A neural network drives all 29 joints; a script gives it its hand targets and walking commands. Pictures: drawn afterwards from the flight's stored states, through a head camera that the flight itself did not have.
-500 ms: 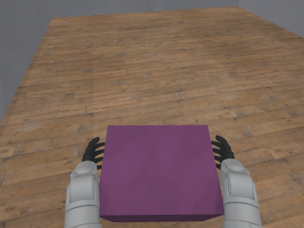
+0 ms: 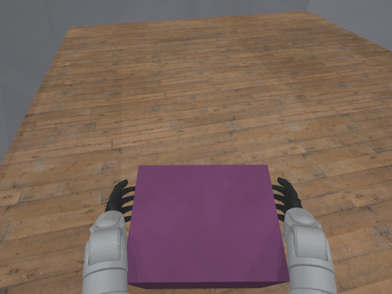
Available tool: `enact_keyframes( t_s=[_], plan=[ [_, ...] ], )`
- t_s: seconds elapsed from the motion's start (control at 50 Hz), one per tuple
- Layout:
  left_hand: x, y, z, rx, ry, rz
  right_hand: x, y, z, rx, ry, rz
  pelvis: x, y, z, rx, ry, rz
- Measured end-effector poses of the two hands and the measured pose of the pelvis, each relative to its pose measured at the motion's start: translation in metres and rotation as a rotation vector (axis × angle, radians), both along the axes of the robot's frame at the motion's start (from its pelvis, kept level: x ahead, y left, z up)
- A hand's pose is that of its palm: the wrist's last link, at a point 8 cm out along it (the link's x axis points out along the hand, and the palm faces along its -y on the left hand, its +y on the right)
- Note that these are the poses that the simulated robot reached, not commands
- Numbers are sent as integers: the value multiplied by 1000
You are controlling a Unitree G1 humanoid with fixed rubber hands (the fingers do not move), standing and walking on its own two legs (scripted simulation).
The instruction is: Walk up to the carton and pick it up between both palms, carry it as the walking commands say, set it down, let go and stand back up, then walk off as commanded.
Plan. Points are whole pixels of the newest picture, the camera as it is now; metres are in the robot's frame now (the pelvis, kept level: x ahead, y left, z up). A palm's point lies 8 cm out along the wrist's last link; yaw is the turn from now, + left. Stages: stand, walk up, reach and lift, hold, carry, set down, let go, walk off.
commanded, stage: hold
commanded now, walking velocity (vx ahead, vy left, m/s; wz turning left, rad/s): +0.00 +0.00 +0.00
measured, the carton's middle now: (203, 230) +0.29 +0.00 -0.05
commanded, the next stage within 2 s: carry in 0.90 s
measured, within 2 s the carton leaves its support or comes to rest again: neither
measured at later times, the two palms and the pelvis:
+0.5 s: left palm (114, 216) +0.28 +0.18 +0.04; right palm (290, 214) +0.27 -0.18 +0.04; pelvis +0.00 +0.00 +0.00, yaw +0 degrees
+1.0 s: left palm (117, 211) +0.29 +0.18 +0.04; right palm (291, 211) +0.28 -0.18 +0.04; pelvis +0.01 +0.00 -0.01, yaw -2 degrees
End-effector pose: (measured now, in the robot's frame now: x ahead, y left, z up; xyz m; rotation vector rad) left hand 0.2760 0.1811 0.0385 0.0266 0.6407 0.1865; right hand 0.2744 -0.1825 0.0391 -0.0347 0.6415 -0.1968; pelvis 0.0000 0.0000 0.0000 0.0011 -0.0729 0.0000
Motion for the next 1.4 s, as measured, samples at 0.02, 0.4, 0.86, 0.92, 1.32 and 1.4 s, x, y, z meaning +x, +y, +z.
enact_keyframes(
  t_s=[0.02,0.4,0.86,0.92,1.32,1.4],
  plan=[
    [0,0,0,0,0,0,0,0,0,0,0,0,0,0,0,0,0,0],
    [0,3,0,1,-2,-1,0,3,-1,3,0,3,-2,3,0,1,-4,-1],
    [1,0,0,4,-5,-4,0,1,-1,-3,0,-2,1,2,0,2,3,-6],
    [3,0,0,3,-9,-3,1,1,-2,4,-5,-9,0,2,-3,3,27,-12],
    [115,-110,34,-54,-27,-126,39,-95,35,52,-47,-310,101,-42,-15,33,189,-219],
    [149,-120,34,-90,-23,-149,60,-102,42,42,-52,-364,138,-47,-16,44,190,-280]
  ],
)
